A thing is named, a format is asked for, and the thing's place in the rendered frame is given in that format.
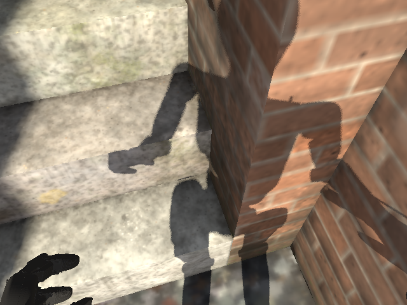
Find stairs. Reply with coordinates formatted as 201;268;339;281
0;0;233;305

